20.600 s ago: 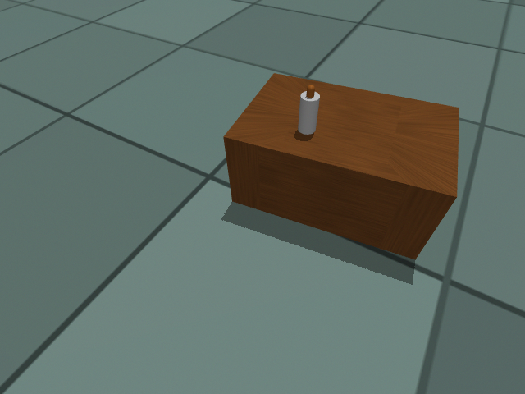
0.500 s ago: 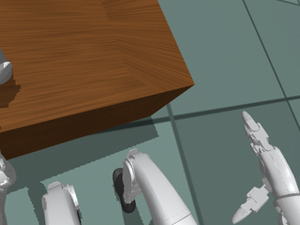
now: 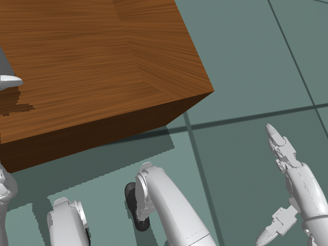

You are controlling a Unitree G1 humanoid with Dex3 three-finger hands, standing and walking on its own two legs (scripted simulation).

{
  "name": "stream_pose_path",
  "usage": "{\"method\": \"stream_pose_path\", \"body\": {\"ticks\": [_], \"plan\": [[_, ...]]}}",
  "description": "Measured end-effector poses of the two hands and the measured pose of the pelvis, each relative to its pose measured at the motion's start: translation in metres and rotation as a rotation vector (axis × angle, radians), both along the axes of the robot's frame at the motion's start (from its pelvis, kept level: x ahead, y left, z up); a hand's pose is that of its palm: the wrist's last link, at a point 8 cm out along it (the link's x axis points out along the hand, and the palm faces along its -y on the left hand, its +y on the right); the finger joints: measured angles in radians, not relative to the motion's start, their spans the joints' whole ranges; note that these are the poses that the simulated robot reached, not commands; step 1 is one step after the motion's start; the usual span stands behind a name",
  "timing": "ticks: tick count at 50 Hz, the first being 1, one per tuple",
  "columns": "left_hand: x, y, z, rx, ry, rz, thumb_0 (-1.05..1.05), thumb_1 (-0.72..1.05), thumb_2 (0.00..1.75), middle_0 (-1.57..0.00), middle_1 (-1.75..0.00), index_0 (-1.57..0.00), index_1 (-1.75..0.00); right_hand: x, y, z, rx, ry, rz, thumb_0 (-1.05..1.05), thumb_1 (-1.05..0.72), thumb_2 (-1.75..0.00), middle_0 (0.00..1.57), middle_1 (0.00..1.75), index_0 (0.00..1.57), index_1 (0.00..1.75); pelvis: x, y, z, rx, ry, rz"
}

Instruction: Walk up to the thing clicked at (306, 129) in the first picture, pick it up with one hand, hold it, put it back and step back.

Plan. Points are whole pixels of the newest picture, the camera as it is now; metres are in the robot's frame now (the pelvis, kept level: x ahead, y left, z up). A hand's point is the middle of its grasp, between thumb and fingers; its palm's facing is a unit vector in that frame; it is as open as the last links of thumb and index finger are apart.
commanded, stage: withdraw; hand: left
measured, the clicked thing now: out of the picture +0.58 +0.20 -0.03
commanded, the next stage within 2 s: rise in 0.38 s
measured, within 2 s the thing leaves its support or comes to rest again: neither
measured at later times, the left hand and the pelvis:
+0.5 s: hand out of the picture +0.60 +0.27 +0.06, palm faces +0.27 -0.96 -0.03, open 17.7 cm; pelvis +0.01 +0.00 +0.04, yaw +0 degrees
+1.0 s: hand out of the picture +0.52 +0.36 +0.15, palm faces +0.38 -0.86 -0.33, open 17.4 cm; pelvis +0.05 +0.01 +0.14, yaw +2 degrees
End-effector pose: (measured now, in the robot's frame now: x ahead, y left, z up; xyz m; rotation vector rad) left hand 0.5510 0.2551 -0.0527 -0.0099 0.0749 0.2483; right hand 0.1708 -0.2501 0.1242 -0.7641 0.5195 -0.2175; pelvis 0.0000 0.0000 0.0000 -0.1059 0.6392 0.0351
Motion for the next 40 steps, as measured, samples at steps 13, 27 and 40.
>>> {"method": "stream_pose_path", "body": {"ticks": [13,27,40], "plan": [[0.004,0.01,0.016,0.006,-0.029,-0.006,-0.01,-0.6,0.07,-0.17,-0.11,-0.17,-0.11,0.003,0.001,0.007,-0.001,-0.013,0.0,-0.01,0.52,-0.05,0.06,0.06,0.07,0.06,0.001,-0.002,0.004,0.005,-0.007,-0.001],[0.018,0.067,0.131,0.058,0.007,0.032,-0.01,-0.6,0.02,-0.06,-0.03,-0.06,-0.03,-0.001,-0.008,0.005,0.131,0.036,-0.114,-0.01,0.53,-0.04,0.06,0.06,0.07,0.06,0.012,0.004,0.048,0.004,-0.065,0.001],[-0.02,0.132,0.199,0.141,0.294,0.247,-0.01,-0.54,0.08,-0.07,-0.05,-0.05,-0.05,0.01,-0.002,0.016,0.28,0.169,-0.151,-0.01,0.34,-0.17,0.1,0.11,0.1,0.11,0.034,0.007,0.106,0.03,-0.149,-0.002]]}}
